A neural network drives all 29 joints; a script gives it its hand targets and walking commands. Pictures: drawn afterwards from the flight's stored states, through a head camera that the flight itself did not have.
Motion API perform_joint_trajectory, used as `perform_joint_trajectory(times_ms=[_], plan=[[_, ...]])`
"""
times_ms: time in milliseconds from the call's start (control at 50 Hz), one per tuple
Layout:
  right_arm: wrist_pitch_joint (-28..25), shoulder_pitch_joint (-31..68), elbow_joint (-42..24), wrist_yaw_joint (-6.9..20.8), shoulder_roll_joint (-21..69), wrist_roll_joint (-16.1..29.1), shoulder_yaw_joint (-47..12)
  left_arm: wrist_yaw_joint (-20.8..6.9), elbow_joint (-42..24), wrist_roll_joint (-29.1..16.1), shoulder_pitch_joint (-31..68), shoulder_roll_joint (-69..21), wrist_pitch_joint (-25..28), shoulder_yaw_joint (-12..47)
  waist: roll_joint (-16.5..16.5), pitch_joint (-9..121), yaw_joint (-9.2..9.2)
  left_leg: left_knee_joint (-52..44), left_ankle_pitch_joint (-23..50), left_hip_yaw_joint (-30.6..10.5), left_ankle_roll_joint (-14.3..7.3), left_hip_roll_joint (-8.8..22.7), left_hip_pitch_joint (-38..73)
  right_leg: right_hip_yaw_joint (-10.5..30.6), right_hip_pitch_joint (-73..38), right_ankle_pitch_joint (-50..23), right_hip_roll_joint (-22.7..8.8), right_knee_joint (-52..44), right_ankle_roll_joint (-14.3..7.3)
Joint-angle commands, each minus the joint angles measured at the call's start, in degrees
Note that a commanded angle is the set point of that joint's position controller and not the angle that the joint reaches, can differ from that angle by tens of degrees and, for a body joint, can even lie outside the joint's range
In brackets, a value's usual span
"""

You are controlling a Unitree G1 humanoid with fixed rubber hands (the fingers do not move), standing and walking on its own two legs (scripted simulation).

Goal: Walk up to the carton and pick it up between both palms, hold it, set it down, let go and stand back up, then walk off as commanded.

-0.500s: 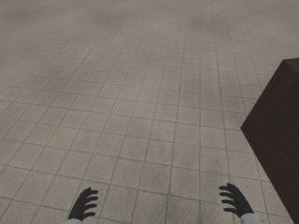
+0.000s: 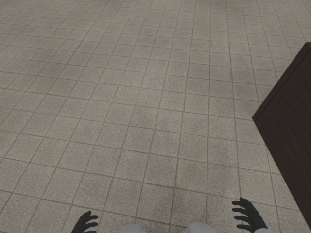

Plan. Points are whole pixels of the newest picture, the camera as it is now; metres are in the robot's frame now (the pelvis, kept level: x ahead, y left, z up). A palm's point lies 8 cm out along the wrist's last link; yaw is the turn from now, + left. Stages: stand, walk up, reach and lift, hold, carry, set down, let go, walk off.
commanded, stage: stand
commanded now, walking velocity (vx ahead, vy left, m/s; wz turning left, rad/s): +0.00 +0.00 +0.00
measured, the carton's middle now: out of the picture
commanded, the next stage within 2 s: walk up in 1.50 s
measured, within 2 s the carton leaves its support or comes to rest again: neither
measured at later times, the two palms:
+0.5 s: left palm out of the picture +0.10 +0.24 -0.12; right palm (259, 229) +0.12 -0.24 -0.10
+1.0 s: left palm out of the picture +0.08 +0.24 -0.12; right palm out of the picture +0.10 -0.24 -0.11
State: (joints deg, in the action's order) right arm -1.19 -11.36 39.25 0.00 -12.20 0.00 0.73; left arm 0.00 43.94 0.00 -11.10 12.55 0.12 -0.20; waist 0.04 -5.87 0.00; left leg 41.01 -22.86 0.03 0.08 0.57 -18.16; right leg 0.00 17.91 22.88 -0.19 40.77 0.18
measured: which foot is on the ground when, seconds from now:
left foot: down 0.00-1.00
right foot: down 0.00-1.00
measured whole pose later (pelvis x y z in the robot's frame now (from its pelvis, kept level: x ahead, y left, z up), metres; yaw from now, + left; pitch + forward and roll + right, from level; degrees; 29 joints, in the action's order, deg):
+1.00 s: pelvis -0.01 +0.00 +0.00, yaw +0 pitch -1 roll +0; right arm -1.6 -11.4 45.2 0.0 -12.2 0.0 1.3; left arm 0.0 51.6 0.0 -11.1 12.6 1.0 -0.2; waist 0.0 -2.5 0.0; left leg 41.0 -22.3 0.0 0.1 0.6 -18.2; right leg 0.0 17.9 22.3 -0.2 40.8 0.2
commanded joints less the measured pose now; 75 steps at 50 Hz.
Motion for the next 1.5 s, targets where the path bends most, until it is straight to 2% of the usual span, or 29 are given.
perform_joint_trajectory(times_ms=[0,140,220,320,420,460,500,540,560,580,620,660,700,740,760,800,860,920,960,1000,1040,1060,1140,1220,1240,1260,1360,1400,1480], plan=[[-2.4,3.3,-3.3,-1.1,-14.4,-2.0,5.0,1.1,-5.0,1.4,3.9,17.0,2.8,-6.4,-0.8,12.1,-0.37,-5.1,21.5,-3.1,-4.6,5.3,4.3,3.4,-2.5,-19.8,-4.5,-3.6,-4.0],[-2.6,3.0,-2.8,-1.6,-17.0,-2.0,5.7,1.0,-3.4,1.5,3.7,14.9,2.8,-5.9,1.6,15.0,-0.39,-3.1,24.8,-3.4,-4.8,5.2,7.1,3.9,-3.0,-26.0,-4.9,-2.9,-4.6],[-2.5,0.7,-2.0,-1.4,-15.9,-1.2,5.3,0.9,-3.4,1.2,4.9,16.2,3.2,-6.3,-2.0,13.0,0.45,-4.6,23.1,-2.9,-4.1,5.4,6.2,5.0,-3.0,-23.8,-5.8,-3.9,-4.6],[-2.4,1.6,-0.8,-2.1,-16.7,-2.1,5.1,0.6,-2.7,0.8,5.7,15.4,3.0,-5.4,2.0,12.0,-0.08,-5.4,24.3,-4.7,-5.1,6.6,6.2,4.4,-1.7,-22.6,-4.6,-3.3,-4.2],[-2.9,0.1,1.0,-1.4,-16.6,-1.9,5.0,0.9,-0.9,1.2,4.5,16.1,3.8,-5.5,-1.8,11.9,-0.65,-6.6,21.9,-4.2,-4.2,5.2,5.2,4.8,-4.2,-23.2,-5.0,-4.2,-4.9],[-2.5,3.1,-1.0,-1.5,-16.1,-1.7,5.1,1.0,-1.5,1.1,4.1,15.8,3.2,-5.5,4.1,11.4,0.01,-5.1,22.6,-4.0,-4.7,5.8,6.0,5.9,-0.9,-22.4,-4.7,-4.5,-5.2],[-2.8,1.6,0.1,-1.3,-15.5,-1.3,4.7,1.1,-0.6,1.0,4.4,16.9,3.7,-5.4,-1.3,11.3,0.12,-6.7,20.7,-4.4,-5.1,5.7,3.8,6.4,-3.0,-21.2,-5.7,-4.2,-5.2],[-2.6,2.5,-0.6,-1.5,-17.6,-1.0,5.0,0.8,-1.0,0.6,3.8,14.7,3.5,-5.1,2.7,12.2,-0.92,-5.9,23.4,-4.4,-5.2,5.9,4.8,4.1,-2.8,-21.7,-4.8,-4.2,-4.6],[-2.6,2.2,0.6,-1.3,-15.2,-0.9,4.6,0.8,-0.2,1.3,4.3,15.5,3.6,-4.9,-2.0,10.2,-0.18,-7.5,21.4,-5.7,-5.0,6.7,3.9,5.4,-2.3,-21.2,-5.0,-5.3,-4.7],[-3.0,1.6,0.6,-1.0,-15.3,-1.1,4.7,0.8,1.1,1.1,3.4,16.8,3.6,-5.6,1.7,12.0,0.55,-6.8,23.4,-5.6,-5.3,6.6,4.9,6.1,-3.3,-22.1,-5.4,-5.4,-5.0],[-2.5,2.7,0.9,-1.6,-16.4,-2.0,5.0,1.1,1.3,1.4,4.4,17.0,3.0,-5.3,0.0,8.0,-0.56,-8.8,19.5,-4.9,-4.8,6.0,4.8,5.1,-0.7,-17.3,-5.0,-6.7,-4.7],[-2.9,2.1,1.0,-2.0,-15.4,-1.5,4.5,1.4,1.5,1.7,5.1,18.1,3.1,-6.0,-2.3,9.5,0.3,-8.6,21.9,-5.9,-5.2,6.4,2.9,5.2,-3.5,-21.2,-5.4,-6.3,-4.7],[-3.0,4.4,0.5,-1.8,-17.1,-1.3,5.0,1.0,1.1,1.5,6.3,17.1,3.2,-5.6,3.5,12.5,-0.02,-8.3,20.9,-5.5,-4.9,6.5,5.6,5.7,-3.1,-19.6,-5.0,-7.0,-4.6],[-2.9,1.9,1.5,-1.3,-15.0,-1.0,4.5,0.7,2.4,0.8,4.5,17.7,3.9,-5.4,-2.2,12.5,0.67,-7.6,21.5,-5.0,-5.0,6.6,5.0,6.8,-3.7,-22.4,-6.0,-5.8,-5.2],[-3.1,1.7,1.8,-1.5,-16.5,-1.5,4.8,0.8,2.4,0.7,4.5,16.7,3.9,-5.4,2.1,12.5,0.2,-7.4,24.3,-6.1,-5.2,7.3,7.2,5.6,-3.4,-22.9,-5.2,-6.6,-4.4],[-2.9,0.8,3.3,-1.7,-17.0,-1.3,4.8,1.2,3.0,1.0,4.4,18.0,3.7,-5.2,1.5,10.4,0.57,-7.7,25.7,-4.3,-4.3,6.3,6.6,7.3,-3.0,-28.8,-6.3,-6.3,-5.2],[-2.2,2.9,3.1,-1.6,-14.6,-1.3,4.7,1.4,3.7,1.4,5.0,17.4,3.9,-5.1,-2.1,11.0,0.15,-6.8,24.3,-4.2,-3.9,5.6,6.0,5.9,-3.6,-25.3,-5.4,-6.4,-5.1],[-2.5,0.9,3.7,-1.7,-15.6,-1.3,4.5,0.8,4.5,0.9,2.9,16.0,3.7,-4.7,2.2,10.4,-0.22,-7.9,22.3,-4.5,-4.5,5.6,5.8,7.0,-3.9,-21.4,-5.7,-7.1,-4.9],[-2.8,3.6,3.1,-1.8,-15.5,-1.5,4.3,1.1,4.5,1.0,4.6,16.2,3.6,-4.4,-3.9,9.4,-0.1,-7.7,21.1,-4.3,-4.3,5.4,4.4,5.9,-2.9,-23.0,-5.5,-7.4,-5.1],[-2.9,1.1,5.6,-2.0,-16.9,-1.5,4.5,1.0,3.4,0.8,6.8,16.7,3.6,-5.1,0.8,10.0,0.18,-8.9,21.7,-4.3,-4.0,6.2,5.9,5.8,-3.1,-22.3,-5.9,-7.9,-4.2],[-2.7,2.1,4.8,-1.5,-16.1,-1.3,4.8,1.4,5.3,0.9,4.9,18.3,3.3,-5.1,-0.7,7.9,1.41,-8.8,20.5,-4.8,-3.6,6.0,5.7,7.5,-0.8,-21.4,-5.5,-8.8,-4.7],[-2.6,0.5,6.0,-1.7,-17.2,-1.6,4.5,1.0,4.6,0.6,5.2,17.3,3.8,-5.4,1.7,9.9,-0.25,-8.8,21.2,-5.3,-4.1,6.7,6.6,7.8,-2.2,-21.7,-6.2,-8.4,-4.8],[-2.3,2.1,6.1,-1.7,-17.2,-0.6,4.9,0.8,5.6,0.7,6.3,16.0,4.0,-4.2,-2.2,8.6,1.09,-8.9,17.8,-4.7,-4.1,6.4,6.0,8.1,-0.1,-19.2,-6.5,-10.0,-5.2],[-2.5,1.5,7.4,-1.0,-15.8,-1.6,4.3,1.1,6.6,1.2,6.1,16.9,3.7,-4.6,-1.9,6.5,1.45,-9.6,13.5,-4.9,-3.0,5.7,5.6,9.8,0.8,-16.5,-6.7,-11.9,-5.0],[-2.5,1.9,8.3,-0.9,-17.2,-1.7,4.4,1.1,6.9,0.7,6.5,18.1,3.8,-5.1,1.9,6.3,0.6,-11.2,13.9,-6.2,-3.6,6.0,5.4,8.9,1.1,-14.0,-6.5,-11.9,-4.5],[-2.2,3.6,7.7,-1.0,-15.6,-1.5,4.5,1.3,7.1,1.5,7.0,17.4,3.3,-4.9,-2.0,4.2,0.92,-11.9,12.5,-4.8,-3.3,5.1,4.8,8.5,1.1,-13.9,-5.9,-14.0,-5.1],[-2.1,3.9,9.4,-1.1,-17.4,-1.1,4.8,1.0,8.3,1.4,5.8,15.9,3.4,-4.4,1.5,4.0,-0.66,-13.8,7.6,-7.2,-4.2,6.5,1.1,7.7,-0.7,-9.5,-5.2,-12.8,-4.5],[-2.0,3.3,9.9,-0.8,-17.2,-1.0,4.3,0.5,8.5,0.8,4.4,17.0,3.5,-4.2,-2.5,6.6,-0.33,-13.6,8.1,-6.5,-3.5,5.5,3.2,7.7,-2.1,-10.1,-5.2,-12.7,-4.5],[-2.2,2.8,10.9,-1.0,-15.6,-1.3,3.8,0.5,9.1,0.9,5.1,17.2,3.7,-3.6,-0.4,7.1,-0.14,-13.6,10.3,-7.3,-3.9,5.9,3.8,8.1,-3.0,-10.8,-5.7,-12.9,-4.4]])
